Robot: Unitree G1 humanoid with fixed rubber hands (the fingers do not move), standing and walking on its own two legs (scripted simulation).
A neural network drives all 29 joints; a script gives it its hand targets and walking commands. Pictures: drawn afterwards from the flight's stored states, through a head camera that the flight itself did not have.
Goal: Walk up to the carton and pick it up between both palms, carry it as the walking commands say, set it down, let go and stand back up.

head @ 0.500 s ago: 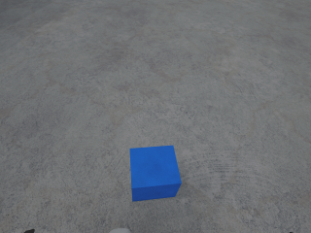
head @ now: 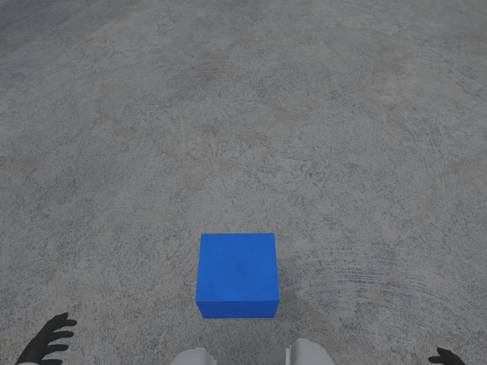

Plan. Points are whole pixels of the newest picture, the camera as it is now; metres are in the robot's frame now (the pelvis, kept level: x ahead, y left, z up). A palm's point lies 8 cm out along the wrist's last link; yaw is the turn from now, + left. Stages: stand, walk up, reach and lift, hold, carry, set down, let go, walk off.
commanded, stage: walk up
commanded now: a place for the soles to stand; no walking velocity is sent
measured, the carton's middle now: (238, 276) +0.46 +0.03 -0.62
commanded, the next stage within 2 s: reach and lift in 1.58 s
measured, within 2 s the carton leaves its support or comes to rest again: neither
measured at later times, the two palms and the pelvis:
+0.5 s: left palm out of the picture +0.07 +0.34 -0.07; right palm (435, 337) +0.16 -0.30 -0.06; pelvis +0.01 +0.01 +0.03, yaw +5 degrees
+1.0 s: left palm out of the picture +0.09 +0.34 -0.05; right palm (441, 338) +0.16 -0.31 -0.06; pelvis +0.03 +0.00 +0.05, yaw +4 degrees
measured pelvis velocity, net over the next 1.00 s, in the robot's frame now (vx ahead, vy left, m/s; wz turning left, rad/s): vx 0.03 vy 0.00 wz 0.08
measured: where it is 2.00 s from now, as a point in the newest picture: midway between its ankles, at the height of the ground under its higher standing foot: outside the picture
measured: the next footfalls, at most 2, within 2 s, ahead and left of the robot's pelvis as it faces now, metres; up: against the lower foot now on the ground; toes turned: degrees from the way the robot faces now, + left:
none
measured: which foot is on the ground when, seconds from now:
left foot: down 0.00-1.00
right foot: down 0.00-1.00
